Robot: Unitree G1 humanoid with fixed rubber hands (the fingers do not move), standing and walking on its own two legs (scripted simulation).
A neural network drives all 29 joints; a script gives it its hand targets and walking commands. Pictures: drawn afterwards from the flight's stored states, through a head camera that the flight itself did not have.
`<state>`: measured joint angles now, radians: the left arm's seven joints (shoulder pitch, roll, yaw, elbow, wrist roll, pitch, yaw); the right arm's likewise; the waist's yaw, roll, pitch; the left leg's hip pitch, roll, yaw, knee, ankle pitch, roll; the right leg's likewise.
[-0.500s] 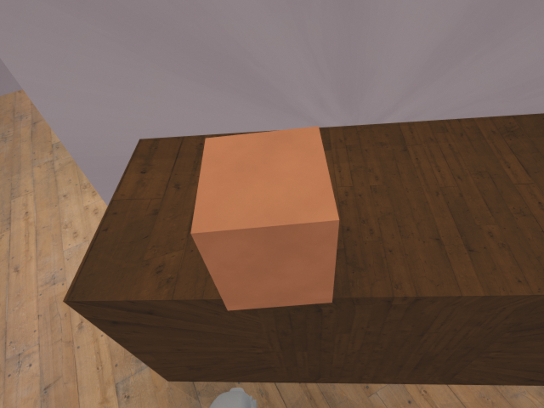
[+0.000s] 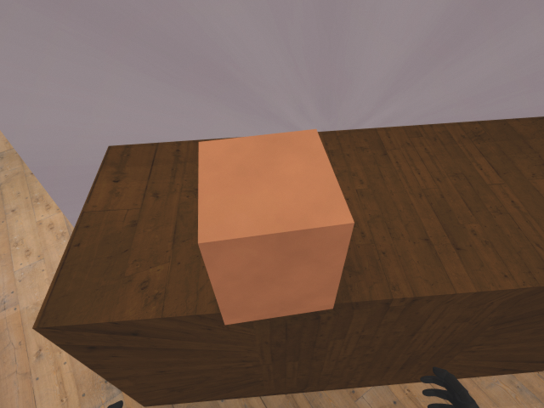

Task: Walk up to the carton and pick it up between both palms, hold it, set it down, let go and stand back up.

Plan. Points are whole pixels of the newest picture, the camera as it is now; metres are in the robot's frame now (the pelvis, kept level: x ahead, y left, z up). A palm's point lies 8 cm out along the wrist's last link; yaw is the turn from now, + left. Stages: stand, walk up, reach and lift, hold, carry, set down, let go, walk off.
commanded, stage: walk up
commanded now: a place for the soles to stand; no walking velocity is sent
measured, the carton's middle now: (269, 229) +0.42 +0.01 +0.02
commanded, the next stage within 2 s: reach and lift in 1.58 s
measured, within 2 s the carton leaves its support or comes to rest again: neither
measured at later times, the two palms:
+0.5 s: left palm out of the picture +0.05 +0.27 -0.09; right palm out of the picture +0.07 -0.27 -0.10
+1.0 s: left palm out of the picture +0.08 +0.26 -0.09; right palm out of the picture +0.12 -0.28 -0.08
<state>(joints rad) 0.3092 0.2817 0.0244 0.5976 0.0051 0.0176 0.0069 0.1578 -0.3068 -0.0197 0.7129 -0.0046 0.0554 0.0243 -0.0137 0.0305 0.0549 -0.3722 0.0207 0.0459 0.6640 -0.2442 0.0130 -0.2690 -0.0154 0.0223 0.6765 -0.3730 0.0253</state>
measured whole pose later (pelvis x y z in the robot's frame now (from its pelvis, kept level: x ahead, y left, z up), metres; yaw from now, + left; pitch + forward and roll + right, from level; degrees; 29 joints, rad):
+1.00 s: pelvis -0.01 -0.01 +0.00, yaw +1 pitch -2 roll -1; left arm 0.30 0.31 0.02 0.65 0.00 0.03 -0.02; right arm 0.22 -0.31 -0.02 0.66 0.00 0.03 0.01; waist 0.00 0.01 0.05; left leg -0.38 0.02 -0.01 0.63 -0.22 -0.01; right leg -0.27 0.00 0.00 0.65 -0.34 0.01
